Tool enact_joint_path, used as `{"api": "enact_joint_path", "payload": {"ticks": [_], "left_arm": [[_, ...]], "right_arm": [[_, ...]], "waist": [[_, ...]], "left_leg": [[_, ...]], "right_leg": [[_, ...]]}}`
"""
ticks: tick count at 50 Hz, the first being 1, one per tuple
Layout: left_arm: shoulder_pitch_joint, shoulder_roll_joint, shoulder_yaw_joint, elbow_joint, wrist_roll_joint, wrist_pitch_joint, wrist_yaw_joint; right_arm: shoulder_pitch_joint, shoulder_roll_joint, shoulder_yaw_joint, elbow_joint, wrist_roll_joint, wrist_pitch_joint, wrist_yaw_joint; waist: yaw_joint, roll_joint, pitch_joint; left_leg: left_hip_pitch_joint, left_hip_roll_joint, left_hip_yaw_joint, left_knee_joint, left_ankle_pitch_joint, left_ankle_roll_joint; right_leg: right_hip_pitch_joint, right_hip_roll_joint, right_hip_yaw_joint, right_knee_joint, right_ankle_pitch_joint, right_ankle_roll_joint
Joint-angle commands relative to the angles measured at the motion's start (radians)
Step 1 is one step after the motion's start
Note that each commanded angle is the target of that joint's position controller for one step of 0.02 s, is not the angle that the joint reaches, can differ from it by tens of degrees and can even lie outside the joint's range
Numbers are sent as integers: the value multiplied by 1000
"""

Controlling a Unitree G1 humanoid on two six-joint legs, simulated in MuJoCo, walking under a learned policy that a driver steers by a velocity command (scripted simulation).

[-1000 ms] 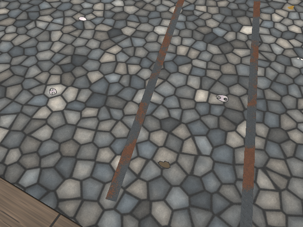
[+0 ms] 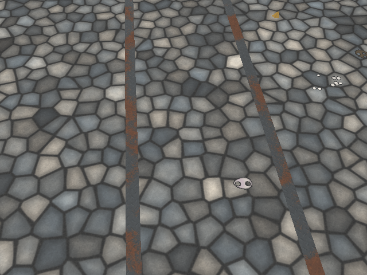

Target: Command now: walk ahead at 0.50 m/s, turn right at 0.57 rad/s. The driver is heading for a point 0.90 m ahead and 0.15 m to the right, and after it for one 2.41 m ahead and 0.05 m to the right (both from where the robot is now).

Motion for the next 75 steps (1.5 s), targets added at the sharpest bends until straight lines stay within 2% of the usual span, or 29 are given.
{"api": "enact_joint_path", "payload": {"ticks": [1, 4, 7, 8, 9, 10, 12, 14, 16, 23, 28, 31, 33, 34, 35, 36, 37, 38, 40, 45, 50, 53, 54, 55, 57, 66, 69, 72, 75], "left_arm": [[-71, 6, -13, -83, 1, -8, -16], [-78, 31, -5, -100, 11, -8, -9], [255, 122, 40, -13, 26, -23, 19], [299, 241, 69, -22, 27, -22, 34], [352, 276, 76, -43, -3, 0, 44], [322, 250, 68, -20, -7, 9, 55], [213, 168, 48, -19, -22, -4, 60], [161, 133, 35, -30, -30, -24, 58], [194, 151, 40, -19, -34, -40, 51], [367, 172, 48, 16, -35, -45, 58], [446, 175, 47, 32, -26, -42, 71], [437, 164, 41, 32, -17, -37, 81], [385, 186, 43, 22, -29, -50, 81], [365, 168, 38, 4, -42, -62, 76], [453, 78, 20, -25, -64, -65, 81], [558, 130, 31, -12, -67, -50, 94], [532, 158, 37, 27, -33, -31, 97], [455, 142, 33, 23, -19, -23, 88], [397, 102, 23, 16, -11, 0, 71], [385, 61, 5, 42, -14, 38, 66], [268, 64, -15, 47, -13, 57, 70], [259, 63, -26, 64, -2, 33, 81], [261, 101, -25, 62, 9, 18, 89], [204, 142, -18, 71, -13, 12, 92], [164, 68, -39, 88, -24, -4, 86], [233, 57, -37, 181, -30, -11, 96], [268, 98, -19, 201, -28, -1, 95], [320, 131, 2, 211, -25, 2, 92], [305, 122, 11, 210, -20, -18, 86]], "right_arm": [[-8, -128, -20, -64, -2, -8, -9], [25, -169, -29, -55, -8, 11, -15], [37, -193, -29, -71, -7, 38, -11], [60, -82, -4, -140, 1, 33, 9], [-67, -158, -24, -197, -6, 25, 19], [-173, -166, -25, -226, -7, 19, 22], [-139, -136, -17, -201, -9, 13, 17], [-78, -125, -17, -183, -37, 51, 18], [-99, -113, -17, -197, -36, 71, 26], [-381, -119, -15, -290, -26, 77, 25], [-503, -111, 3, -339, -17, 61, 32], [-436, -121, 7, -324, -13, 41, 27], [-258, -159, -6, -268, -17, 24, 10], [-138, -197, -15, -246, -29, 3, 1], [-49, -282, -26, -251, -41, -1, -4], [-48, -286, -37, -249, -3, 22, 5], [-128, -206, -20, -268, 14, 31, 11], [-203, -129, 3, -273, 14, 32, 11], [-247, -86, 25, -253, 7, 33, 4], [-255, -118, 29, -207, -7, 25, 7], [-212, -155, 18, -175, -6, 70, 8], [-199, -135, 23, -164, 0, 92, 3], [-182, -111, 29, -167, 2, 90, 6], [-128, -77, 33, -156, 18, 92, 9], [-130, -91, 30, -115, 10, 96, 6], [-116, -84, 32, -20, 4, 88, -3], [-110, -93, 25, -8, -3, 96, -1], [-161, -52, 30, -33, -17, 94, 13], [-166, -70, 20, -52, -20, 65, 22]], "waist": [[23, 104, 11], [24, 109, -14], [160, 54, -209], [124, -167, -318], [171, -119, -360], [161, -18, -200], [58, 46, -49], [-3, 22, -63], [-10, 25, -77], [84, -11, -25], [122, -24, -2], [96, -59, -33], [6, -49, -100], [-47, -10, -180], [-23, 210, -348], [11, 296, -495], [37, 124, -375], [42, 74, -249], [66, 119, -139], [100, 160, -164], [50, 194, -118], [68, 112, -45], [55, 34, -41], [-12, -98, -12], [-13, -70, -8], [21, 29, -9], [34, -10, -4], [66, -97, 93], [52, -84, 85]], "left_leg": [[-8, 295, -97, -139, 524, 90], [98, 295, -33, 3, 823, 79], [-82, 269, 31, 560, 780, 38], [-476, 143, 35, 920, -9, -15], [-696, 0, -162, 1088, -244, -40], [-808, 67, -233, 1067, -142, -29], [-672, 128, -239, 870, -38, -29], [-528, 136, -243, 789, -24, -48], [-513, 121, -230, 740, 20, -62], [-669, 98, -251, 486, 245, -93], [-647, 37, -235, 326, 256, -72], [-431, -20, -215, 208, 245, -22], [-193, -45, -203, 83, 332, 20], [23, 67, -284, 65, 528, 53], [304, 394, -558, 194, 1133, 153], [338, 506, -802, 154, 1263, 284], [195, 446, -717, 109, 1106, 270], [77, 374, -591, 73, 991, 234], [-78, 271, -439, -9, 890, 178], [-201, 215, -320, -52, 791, 174], [-264, 198, -378, -106, 149, 159], [-388, 178, -403, -98, -89, 78], [-406, 144, -376, -37, -75, 32], [-295, 37, -264, -8, -5, 2], [-77, 52, -273, 7, 124, -8], [-136, 85, -300, -30, 161, -2], [-193, 18, -247, 57, -133, 18], [-369, -25, -170, 244, -122, 25], [-417, 30, -194, 339, -87, 46]], "right_leg": [[79, 3, -31, -110, -4, -29], [153, 65, -83, -169, -165, -68], [622, 97, 3, -294, -235, -160], [930, -228, 483, -352, -306, -277], [997, -329, 852, -521, -291, -348], [926, -292, 669, -521, -203, -312], [648, -188, 450, -543, 46, -232], [521, -113, 347, -559, 175, -204], [494, -82, 322, -571, 221, -207], [589, -68, 386, -599, 92, -169], [672, -63, 384, -496, 353, -149], [638, -40, 360, -393, 552, -74], [617, 1, 348, -218, 660, -25], [513, 48, 332, -37, 480, -1], [318, 168, 224, 294, -279, 30], [231, 232, 191, 477, -594, 36], [211, 178, 231, 524, -511, 44], [191, 150, 217, 478, -470, 55], [225, 101, 202, 347, -421, 74], [381, 105, 138, 119, -355, 92], [466, 79, 68, -149, -313, 80], [597, 44, 113, -413, -181, 42], [611, -71, 256, -496, -188, 16], [431, -136, 337, -541, -252, -25], [284, -89, 295, -578, -369, 7], [435, -32, 214, -518, -173, 15], [416, -19, 242, -541, -550, -29], [433, -153, 427, -666, -774, -118], [483, -217, 461, -679, -627, -158]]}}
Keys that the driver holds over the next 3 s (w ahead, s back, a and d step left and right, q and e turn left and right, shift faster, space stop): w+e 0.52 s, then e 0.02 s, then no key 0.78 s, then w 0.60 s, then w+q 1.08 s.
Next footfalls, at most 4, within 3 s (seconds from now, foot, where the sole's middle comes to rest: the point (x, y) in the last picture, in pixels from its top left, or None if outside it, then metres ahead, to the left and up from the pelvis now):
0.14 right None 0.21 -0.09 -0.77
0.68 left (190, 246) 0.55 -0.02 -0.77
1.08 right None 0.41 -0.18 -0.77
2.06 right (260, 184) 0.80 -0.32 -0.77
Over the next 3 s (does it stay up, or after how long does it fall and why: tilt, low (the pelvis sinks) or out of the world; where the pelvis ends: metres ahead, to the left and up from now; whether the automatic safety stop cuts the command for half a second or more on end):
stays up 1.16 -0.27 0.00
